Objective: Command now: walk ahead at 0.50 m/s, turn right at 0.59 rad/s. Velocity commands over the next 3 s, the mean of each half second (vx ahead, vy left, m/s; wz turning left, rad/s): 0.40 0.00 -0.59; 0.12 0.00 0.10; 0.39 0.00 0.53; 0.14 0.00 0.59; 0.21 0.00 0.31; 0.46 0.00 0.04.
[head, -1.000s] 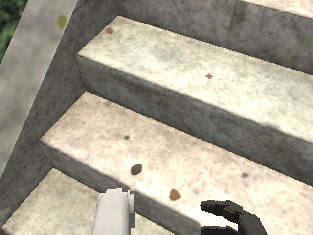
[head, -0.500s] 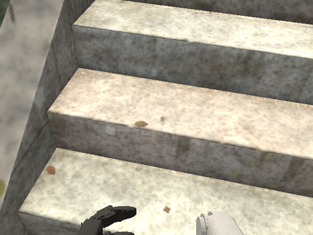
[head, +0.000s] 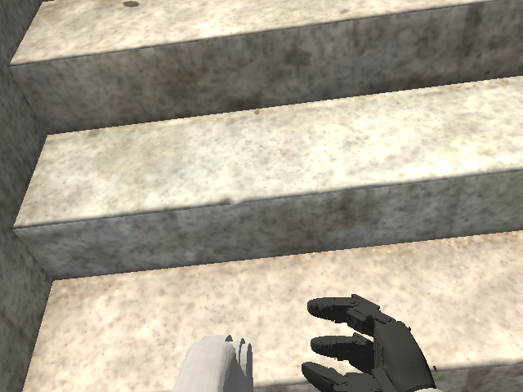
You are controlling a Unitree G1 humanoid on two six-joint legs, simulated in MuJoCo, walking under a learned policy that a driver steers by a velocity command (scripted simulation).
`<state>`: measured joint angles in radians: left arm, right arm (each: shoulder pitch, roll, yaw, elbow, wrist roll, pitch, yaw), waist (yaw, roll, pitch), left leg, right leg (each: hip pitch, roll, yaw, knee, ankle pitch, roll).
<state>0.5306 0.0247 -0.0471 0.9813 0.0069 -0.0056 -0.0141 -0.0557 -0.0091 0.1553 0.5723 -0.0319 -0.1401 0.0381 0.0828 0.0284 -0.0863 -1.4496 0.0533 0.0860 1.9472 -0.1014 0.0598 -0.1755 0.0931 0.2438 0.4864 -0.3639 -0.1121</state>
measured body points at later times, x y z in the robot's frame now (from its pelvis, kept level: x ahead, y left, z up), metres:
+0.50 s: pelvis +0.26 -0.02 +0.17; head +0.29 -0.02 +0.62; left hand +0.55 +0.04 +0.11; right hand +0.17 -0.21 +0.03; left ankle +0.23 +0.12 -0.55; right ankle +0.32 -0.19 -0.32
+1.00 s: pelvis +0.46 -0.12 +0.24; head +0.49 -0.11 +0.69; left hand +0.66 +0.12 +0.11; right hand +0.61 -0.37 +0.17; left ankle +0.56 -0.06 -0.35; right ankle +0.33 -0.27 -0.48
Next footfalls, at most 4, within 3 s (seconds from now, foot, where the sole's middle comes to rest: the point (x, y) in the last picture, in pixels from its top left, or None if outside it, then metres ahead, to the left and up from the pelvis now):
0.10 left None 0.27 0.12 -0.59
0.66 right None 0.34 -0.28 -0.59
1.00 left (361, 287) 0.60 -0.08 -0.41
1.72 right None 0.63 -0.47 -0.41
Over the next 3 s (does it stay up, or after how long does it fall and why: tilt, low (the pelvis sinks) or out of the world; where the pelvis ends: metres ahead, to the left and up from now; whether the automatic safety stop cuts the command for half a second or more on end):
stays up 0.99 -0.27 0.57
